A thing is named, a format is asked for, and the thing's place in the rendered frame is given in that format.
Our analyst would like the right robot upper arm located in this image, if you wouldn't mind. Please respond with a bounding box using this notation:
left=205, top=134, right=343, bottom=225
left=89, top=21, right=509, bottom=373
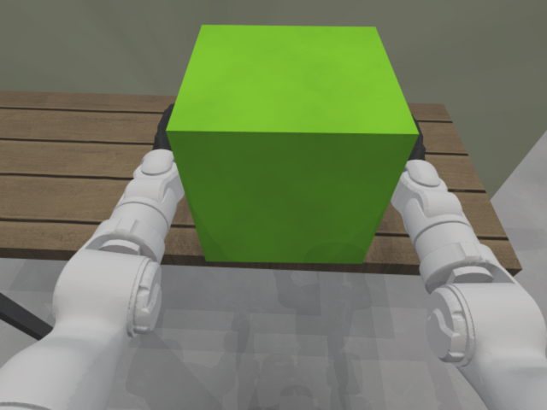
left=426, top=283, right=547, bottom=410

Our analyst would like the robot left forearm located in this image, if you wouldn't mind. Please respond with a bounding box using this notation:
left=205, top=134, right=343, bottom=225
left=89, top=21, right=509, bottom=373
left=52, top=149, right=185, bottom=322

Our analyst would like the carton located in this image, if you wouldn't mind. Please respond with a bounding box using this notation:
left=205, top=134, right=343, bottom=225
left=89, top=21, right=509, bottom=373
left=166, top=25, right=419, bottom=264

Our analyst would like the robot left hand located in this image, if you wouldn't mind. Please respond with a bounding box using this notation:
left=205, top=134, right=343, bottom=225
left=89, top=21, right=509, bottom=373
left=152, top=103, right=175, bottom=151

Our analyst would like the left robot upper arm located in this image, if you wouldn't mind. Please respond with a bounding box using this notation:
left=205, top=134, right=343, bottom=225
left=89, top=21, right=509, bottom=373
left=0, top=249, right=162, bottom=410

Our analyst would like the robot right hand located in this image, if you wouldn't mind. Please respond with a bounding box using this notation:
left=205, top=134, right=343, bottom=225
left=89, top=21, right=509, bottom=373
left=408, top=115, right=426, bottom=161

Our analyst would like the robot right forearm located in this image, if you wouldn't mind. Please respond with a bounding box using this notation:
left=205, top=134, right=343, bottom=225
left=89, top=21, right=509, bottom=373
left=391, top=160, right=547, bottom=352

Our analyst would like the table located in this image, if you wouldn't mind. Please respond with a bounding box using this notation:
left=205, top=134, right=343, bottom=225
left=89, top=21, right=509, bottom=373
left=0, top=91, right=522, bottom=341

